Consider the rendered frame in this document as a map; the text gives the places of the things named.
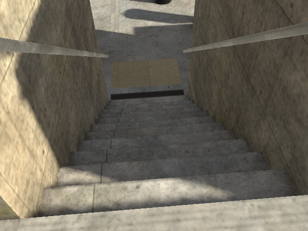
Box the stairs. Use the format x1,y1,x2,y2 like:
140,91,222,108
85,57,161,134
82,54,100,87
38,95,296,218

